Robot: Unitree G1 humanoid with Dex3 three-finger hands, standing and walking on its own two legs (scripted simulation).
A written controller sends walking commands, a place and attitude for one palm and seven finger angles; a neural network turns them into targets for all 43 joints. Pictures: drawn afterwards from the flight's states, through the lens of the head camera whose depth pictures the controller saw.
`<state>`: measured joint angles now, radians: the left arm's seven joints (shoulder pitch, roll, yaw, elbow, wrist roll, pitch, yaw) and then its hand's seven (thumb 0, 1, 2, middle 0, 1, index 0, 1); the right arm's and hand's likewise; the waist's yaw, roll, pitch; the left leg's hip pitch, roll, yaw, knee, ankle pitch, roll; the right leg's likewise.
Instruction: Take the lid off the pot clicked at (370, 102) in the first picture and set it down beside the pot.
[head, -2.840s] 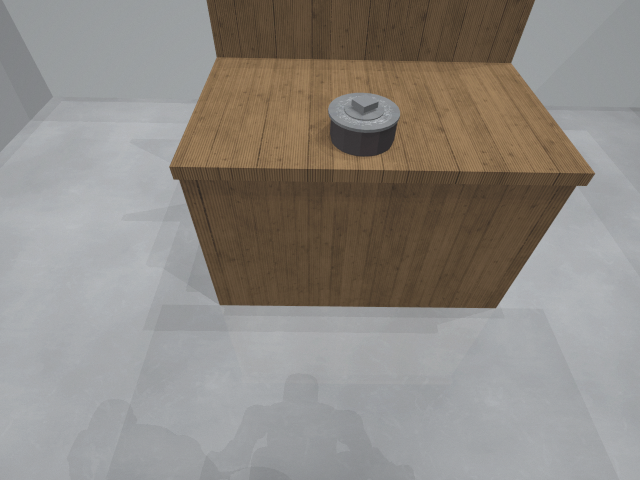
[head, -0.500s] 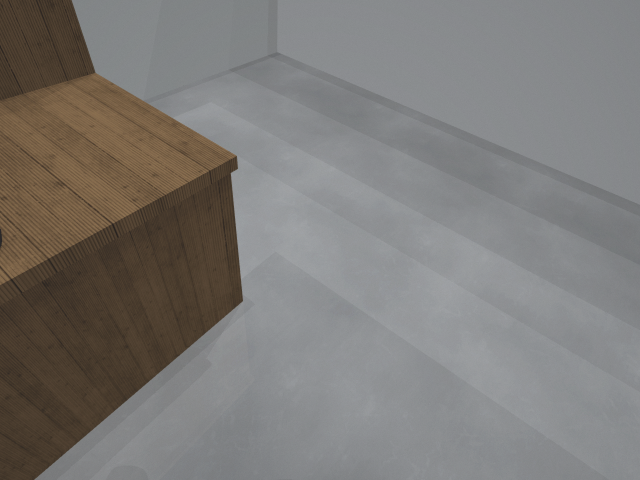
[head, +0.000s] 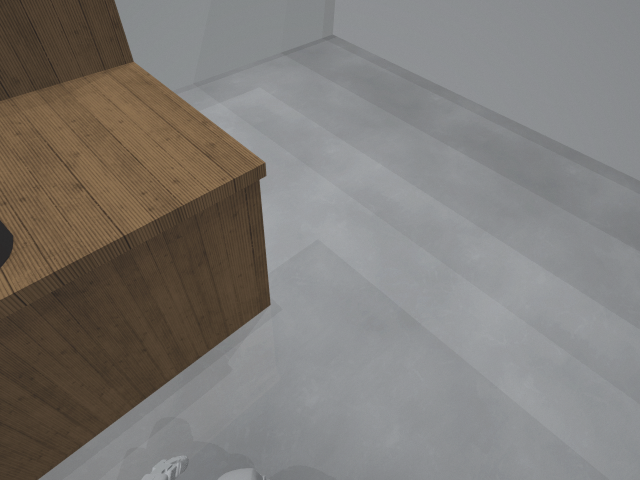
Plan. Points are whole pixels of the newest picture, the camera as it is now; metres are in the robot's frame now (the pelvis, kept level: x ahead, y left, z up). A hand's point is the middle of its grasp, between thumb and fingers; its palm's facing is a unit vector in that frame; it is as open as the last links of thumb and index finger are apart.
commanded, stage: turn to face it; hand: left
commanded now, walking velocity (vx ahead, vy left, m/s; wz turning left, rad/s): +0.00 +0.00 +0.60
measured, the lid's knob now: out of the picture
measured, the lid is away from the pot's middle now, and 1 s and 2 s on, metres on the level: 0.00 0.00 0.00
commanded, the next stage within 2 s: take the last steps up to it in 1.18 s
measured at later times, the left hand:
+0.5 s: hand out of the picture +0.01 +0.24 -0.15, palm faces +0.34 -0.89 -0.29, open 7.4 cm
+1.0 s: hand out of the picture -0.07 +0.16 -0.16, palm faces +0.61 -0.76 -0.23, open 7.4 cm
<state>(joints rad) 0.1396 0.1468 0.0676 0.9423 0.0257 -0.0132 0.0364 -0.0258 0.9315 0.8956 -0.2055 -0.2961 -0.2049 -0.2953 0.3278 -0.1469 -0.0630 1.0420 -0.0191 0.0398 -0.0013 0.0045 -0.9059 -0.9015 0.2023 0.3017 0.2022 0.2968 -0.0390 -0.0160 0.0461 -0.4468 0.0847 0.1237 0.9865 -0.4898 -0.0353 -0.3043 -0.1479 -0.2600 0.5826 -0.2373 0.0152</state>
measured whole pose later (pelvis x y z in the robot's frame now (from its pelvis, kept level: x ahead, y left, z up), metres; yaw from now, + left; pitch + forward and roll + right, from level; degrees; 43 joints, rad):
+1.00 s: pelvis +0.01 -0.02 +0.00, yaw +34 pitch -1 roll +1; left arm 0.28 0.20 0.05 0.91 0.02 0.02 0.01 0.00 0.90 0.90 -0.21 -0.30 -0.21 -0.30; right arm 0.10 -0.25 -0.06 0.90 -0.01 0.05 0.02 0.00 -0.91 -0.90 0.20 0.30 0.20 0.30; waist 0.04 -0.03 0.09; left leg -0.24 0.00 0.05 0.56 -0.32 -0.02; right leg -0.27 -0.15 -0.16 0.60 -0.30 0.04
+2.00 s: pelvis +0.07 +0.11 +0.01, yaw +44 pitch -1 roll +2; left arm 0.36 0.18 0.07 1.10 0.02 -0.01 -0.01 0.01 0.91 0.90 -0.20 -0.30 -0.20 -0.29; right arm 0.22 -0.15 -0.05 1.00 -0.02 -0.07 -0.02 -0.02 -0.94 -0.90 0.21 0.30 0.21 0.30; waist 0.03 -0.05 0.03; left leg -0.21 0.00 0.13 0.46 -0.24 0.03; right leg -0.45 -0.10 -0.05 1.10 -0.37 -0.02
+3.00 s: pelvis +0.19 +0.18 +0.01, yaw +42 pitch -1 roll +1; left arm 0.31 0.16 0.01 1.09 0.01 0.01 0.03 0.00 0.91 0.90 -0.20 -0.30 -0.20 -0.29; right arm 0.22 -0.18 -0.04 1.07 -0.02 0.05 0.00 0.00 -0.90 -0.90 0.20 0.30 0.20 0.30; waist 0.01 0.03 -0.01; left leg -0.29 0.01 0.02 0.53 -0.26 -0.01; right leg -0.15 -0.01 0.00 0.46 -0.30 -0.02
